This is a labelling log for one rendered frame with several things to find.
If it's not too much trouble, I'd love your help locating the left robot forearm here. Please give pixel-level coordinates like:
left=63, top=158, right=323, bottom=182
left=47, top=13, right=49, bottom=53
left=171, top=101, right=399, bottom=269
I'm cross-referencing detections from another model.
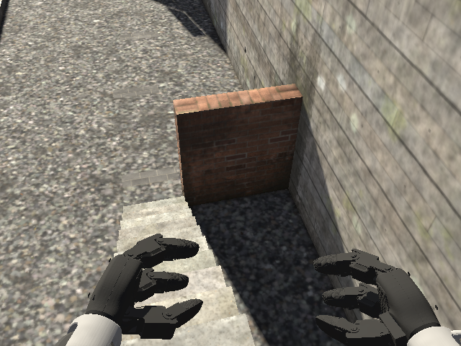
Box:
left=55, top=314, right=122, bottom=346

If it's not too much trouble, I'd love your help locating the right robot forearm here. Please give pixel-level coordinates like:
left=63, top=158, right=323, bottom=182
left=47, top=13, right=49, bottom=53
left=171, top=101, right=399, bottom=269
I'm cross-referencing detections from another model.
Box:
left=407, top=327, right=461, bottom=346

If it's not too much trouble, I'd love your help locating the robot right hand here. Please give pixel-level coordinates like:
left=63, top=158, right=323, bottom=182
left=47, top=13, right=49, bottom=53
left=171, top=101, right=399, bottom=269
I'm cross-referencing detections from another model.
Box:
left=313, top=249, right=441, bottom=346

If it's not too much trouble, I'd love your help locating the robot left hand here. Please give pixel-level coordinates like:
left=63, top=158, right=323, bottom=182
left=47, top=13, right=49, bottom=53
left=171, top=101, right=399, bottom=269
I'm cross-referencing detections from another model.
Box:
left=85, top=234, right=203, bottom=340

